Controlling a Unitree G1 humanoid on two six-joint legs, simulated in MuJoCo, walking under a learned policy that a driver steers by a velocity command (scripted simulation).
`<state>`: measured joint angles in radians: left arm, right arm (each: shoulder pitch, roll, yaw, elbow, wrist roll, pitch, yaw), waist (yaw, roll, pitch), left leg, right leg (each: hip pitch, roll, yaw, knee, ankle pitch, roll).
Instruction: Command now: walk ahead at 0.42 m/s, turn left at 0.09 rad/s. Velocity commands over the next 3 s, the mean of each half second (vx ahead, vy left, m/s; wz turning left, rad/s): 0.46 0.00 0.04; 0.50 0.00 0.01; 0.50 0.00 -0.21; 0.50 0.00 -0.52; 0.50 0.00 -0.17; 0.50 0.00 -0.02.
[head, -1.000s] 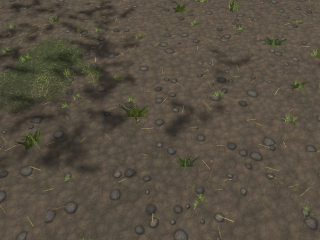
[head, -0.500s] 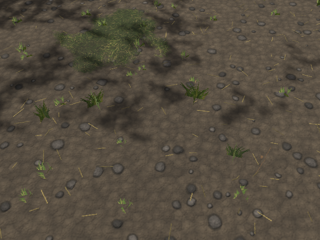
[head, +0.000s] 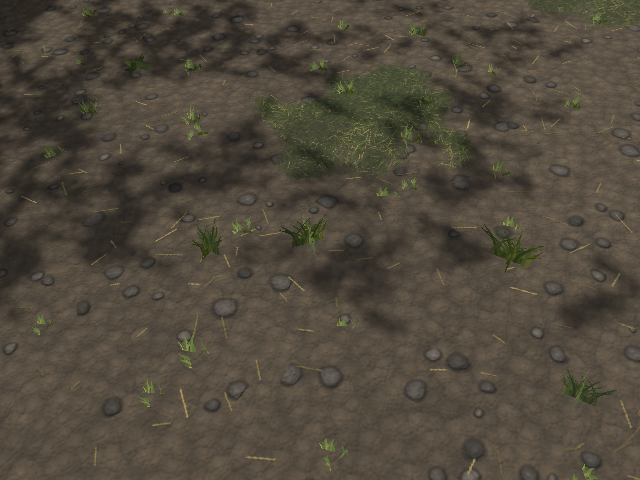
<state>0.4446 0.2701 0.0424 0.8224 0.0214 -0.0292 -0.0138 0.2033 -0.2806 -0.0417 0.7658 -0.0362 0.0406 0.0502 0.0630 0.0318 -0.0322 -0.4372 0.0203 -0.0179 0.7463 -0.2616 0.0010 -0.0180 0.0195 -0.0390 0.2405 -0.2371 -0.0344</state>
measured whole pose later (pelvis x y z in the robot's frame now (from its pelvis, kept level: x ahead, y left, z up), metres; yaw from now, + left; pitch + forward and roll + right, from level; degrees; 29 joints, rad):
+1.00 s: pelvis +0.54 +0.06 -0.20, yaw +1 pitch +0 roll -3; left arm 0.44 0.21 0.04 1.06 0.00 -0.09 -0.02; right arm 0.04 -0.21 0.00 0.89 -0.03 -0.06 0.02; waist 0.05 0.02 0.08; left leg -0.62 0.07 -0.01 0.72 -0.03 0.05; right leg -0.06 0.13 -0.07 0.33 -0.28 -0.10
